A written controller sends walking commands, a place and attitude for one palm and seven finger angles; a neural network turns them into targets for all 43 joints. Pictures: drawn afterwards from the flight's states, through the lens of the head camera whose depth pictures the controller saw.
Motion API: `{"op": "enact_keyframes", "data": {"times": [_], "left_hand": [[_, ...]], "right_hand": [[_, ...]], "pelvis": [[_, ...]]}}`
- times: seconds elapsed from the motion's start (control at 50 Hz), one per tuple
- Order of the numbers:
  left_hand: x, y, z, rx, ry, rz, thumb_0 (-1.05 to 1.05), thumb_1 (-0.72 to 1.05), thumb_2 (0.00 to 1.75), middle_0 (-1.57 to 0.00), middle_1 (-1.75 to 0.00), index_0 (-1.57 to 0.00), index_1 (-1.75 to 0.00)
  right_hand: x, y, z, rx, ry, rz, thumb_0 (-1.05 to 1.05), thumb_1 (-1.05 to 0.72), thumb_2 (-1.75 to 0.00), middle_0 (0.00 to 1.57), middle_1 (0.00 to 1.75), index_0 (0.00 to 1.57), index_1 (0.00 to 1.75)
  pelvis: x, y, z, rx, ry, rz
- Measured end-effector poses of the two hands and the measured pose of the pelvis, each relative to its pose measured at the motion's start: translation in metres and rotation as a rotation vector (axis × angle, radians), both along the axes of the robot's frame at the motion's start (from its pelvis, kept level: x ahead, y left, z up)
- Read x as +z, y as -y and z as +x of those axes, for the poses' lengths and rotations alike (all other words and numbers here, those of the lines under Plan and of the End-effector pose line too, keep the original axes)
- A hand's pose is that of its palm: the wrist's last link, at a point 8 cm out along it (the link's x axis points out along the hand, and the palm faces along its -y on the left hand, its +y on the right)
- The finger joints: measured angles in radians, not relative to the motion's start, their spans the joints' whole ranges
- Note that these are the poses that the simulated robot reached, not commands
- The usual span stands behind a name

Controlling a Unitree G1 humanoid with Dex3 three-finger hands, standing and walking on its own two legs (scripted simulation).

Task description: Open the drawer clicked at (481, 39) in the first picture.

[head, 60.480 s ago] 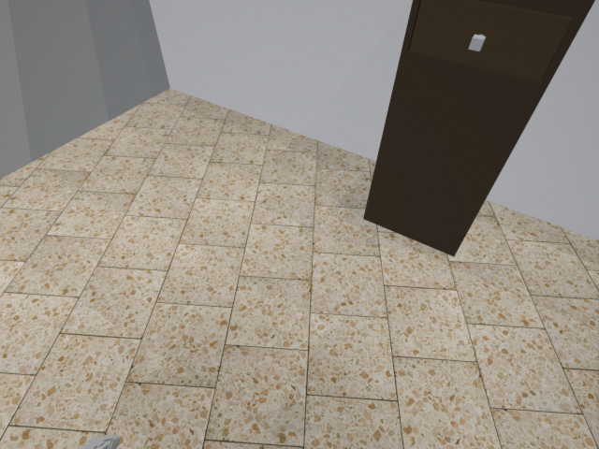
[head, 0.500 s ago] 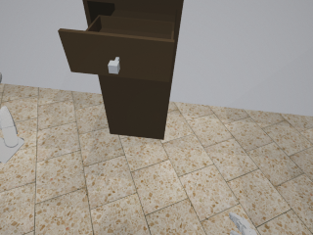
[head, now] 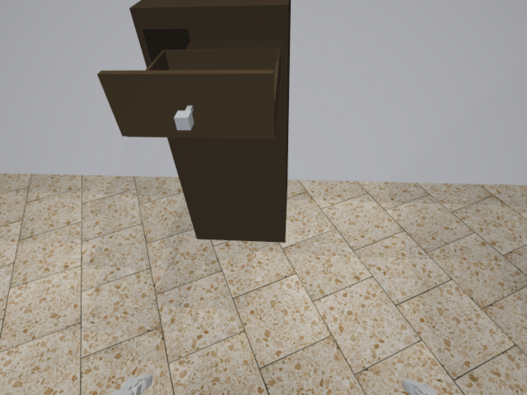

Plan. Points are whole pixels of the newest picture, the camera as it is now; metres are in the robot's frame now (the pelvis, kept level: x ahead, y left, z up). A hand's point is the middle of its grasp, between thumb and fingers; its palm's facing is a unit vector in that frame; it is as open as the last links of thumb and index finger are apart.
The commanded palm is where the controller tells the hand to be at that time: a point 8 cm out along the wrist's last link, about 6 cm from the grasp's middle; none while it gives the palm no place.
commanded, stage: let the arm hang, fingers relaxed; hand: left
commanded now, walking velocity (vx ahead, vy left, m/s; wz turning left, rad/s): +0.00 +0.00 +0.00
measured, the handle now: (186, 116) +0.66 +0.18 +0.12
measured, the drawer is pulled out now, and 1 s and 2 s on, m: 0.30 0.30 0.30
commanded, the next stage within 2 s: look to check the result in 0.86 s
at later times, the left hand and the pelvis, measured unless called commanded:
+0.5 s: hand out of the picture -0.06 +0.17 -0.15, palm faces +0.06 -0.96 -0.26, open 7.4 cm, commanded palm none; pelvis -0.02 -0.01 +0.02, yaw +1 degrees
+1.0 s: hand out of the picture -0.02 +0.13 -0.15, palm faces +0.05 -0.98 -0.19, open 7.3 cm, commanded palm none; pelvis +0.00 -0.03 +0.02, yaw +1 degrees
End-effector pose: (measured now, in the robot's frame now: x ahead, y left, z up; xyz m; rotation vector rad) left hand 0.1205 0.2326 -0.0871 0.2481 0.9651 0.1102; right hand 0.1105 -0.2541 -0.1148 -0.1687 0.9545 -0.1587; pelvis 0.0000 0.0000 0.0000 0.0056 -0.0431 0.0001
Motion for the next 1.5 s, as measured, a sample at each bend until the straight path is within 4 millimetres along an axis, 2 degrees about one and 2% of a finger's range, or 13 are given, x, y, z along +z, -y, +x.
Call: {"op": "enact_keyframes", "data": {"times": [0.02, 0.04, 0.12, 0.22, 0.32, 0.4, 0.48, 0.7, 0.84, 0.94, 1.1, 1.3, 1.5], "left_hand": [[-0.024, 0.02, -0.03, 0.015, -0.111, -0.067, 0.02, 0.92, 0.9, -0.19, -0.3, -0.19, -0.3], [-0.037, 0.023, -0.053, 0.105, -0.158, -0.09, 0.0, 0.97, 0.9, -0.2, -0.3, -0.19, -0.3], [-0.066, 0.016, -0.126, 0.186, -0.358, -0.111, -0.03, 1.05, 0.9, -0.21, -0.3, -0.2, -0.3], [-0.055, 0.011, -0.191, 0.234, -0.548, -0.103, -0.02, 0.99, 0.9, -0.2, -0.3, -0.2, -0.3], [-0.033, 0.007, -0.215, 0.244, -0.611, -0.062, 0.0, 0.95, 0.9, -0.2, -0.3, -0.2, -0.3], [-0.024, 0.006, -0.21, 0.234, -0.582, -0.026, 0.01, 0.93, 0.9, -0.2, -0.3, -0.2, -0.3], [-0.023, 0.01, -0.19, 0.214, -0.516, -0.011, 0.01, 0.92, 0.9, -0.2, -0.3, -0.2, -0.3], [-0.036, 0.038, -0.131, 0.142, -0.382, -0.058, 0.02, 0.93, 0.9, -0.2, -0.3, -0.2, -0.3], [-0.037, 0.044, -0.131, 0.153, -0.403, -0.071, 0.02, 0.93, 0.9, -0.2, -0.3, -0.2, -0.3], [-0.036, 0.048, -0.138, 0.17, -0.44, -0.074, 0.01, 0.92, 0.9, -0.2, -0.3, -0.2, -0.3], [-0.034, 0.057, -0.144, 0.187, -0.476, -0.076, 0.01, 0.91, 0.9, -0.2, -0.3, -0.2, -0.3], [-0.034, 0.067, -0.134, 0.195, -0.468, -0.08, 0.01, 0.91, 0.9, -0.2, -0.3, -0.2, -0.3], [-0.034, 0.073, -0.12, 0.195, -0.457, -0.079, 0.01, 0.91, 0.9, -0.2, -0.3, -0.2, -0.3]], "right_hand": [[-0.001, 0.004, -0.018, -0.004, -0.073, -0.02, 0.01, -0.91, -0.9, 0.2, 0.3, 0.21, 0.3], [-0.002, 0.008, -0.036, -0.006, -0.148, -0.041, 0.01, -0.91, -0.9, 0.2, 0.3, 0.21, 0.3], [-0.001, 0.016, -0.103, -0.021, -0.419, -0.102, 0.01, -0.91, -0.9, 0.2, 0.3, 0.2, 0.3], [0.006, 0.002, -0.154, -0.034, -0.585, -0.083, 0.01, -0.91, -0.9, 0.2, 0.3, 0.2, 0.29], [-0.006, -0.019, -0.16, -0.038, -0.568, 0.003, 0.01, -0.91, -0.9, 0.2, 0.3, 0.2, 0.29], [-0.019, -0.035, -0.147, -0.028, -0.501, 0.076, 0.01, -0.91, -0.9, 0.2, 0.3, 0.2, 0.3], [-0.026, -0.044, -0.136, -0.018, -0.456, 0.115, 0.02, -0.92, -0.9, 0.2, 0.3, 0.21, 0.3], [-0.021, -0.028, -0.162, -0.079, -0.488, 0.104, 0.01, -0.92, -0.9, 0.2, 0.3, 0.2, 0.3], [-0.015, -0.021, -0.183, -0.094, -0.571, 0.09, 0.01, -0.92, -0.9, 0.2, 0.3, 0.2, 0.29], [-0.015, -0.021, -0.183, -0.091, -0.597, 0.095, 0.01, -0.91, -0.9, 0.2, 0.3, 0.2, 0.29], [-0.018, -0.021, -0.156, -0.075, -0.555, 0.108, 0.0, -0.91, -0.9, 0.2, 0.3, 0.2, 0.29], [-0.02, -0.017, -0.115, -0.048, -0.488, 0.11, 0.0, -0.91, -0.9, 0.2, 0.3, 0.2, 0.29], [-0.019, -0.002, -0.103, -0.053, -0.493, 0.086, 0.0, -0.92, -0.9, 0.2, 0.3, 0.2, 0.29]], "pelvis": [[0.0, 0.003, -0.001, 0.003, 0.002, -0.004], [0.0, 0.006, -0.002, 0.013, 0.0, -0.014], [-0.001, 0.013, -0.005, 0.057, -0.016, -0.054], [0.011, 0.012, -0.01, 0.049, -0.017, -0.035], [0.018, 0.007, -0.013, 0.039, -0.012, -0.021], [0.02, 0.007, -0.017, 0.03, -0.003, -0.012], [0.02, 0.01, -0.019, 0.024, 0.003, -0.007], [0.019, 0.024, -0.016, 0.012, 0.007, -0.001], [0.02, 0.029, -0.011, 0.018, -0.001, 0.0], [0.02, 0.032, -0.006, 0.022, -0.003, 0.0], [0.021, 0.036, 0.004, 0.021, -0.003, 0.001], [0.022, 0.042, 0.016, 0.022, -0.005, 0.004], [0.021, 0.049, 0.026, 0.022, -0.006, 0.005]]}}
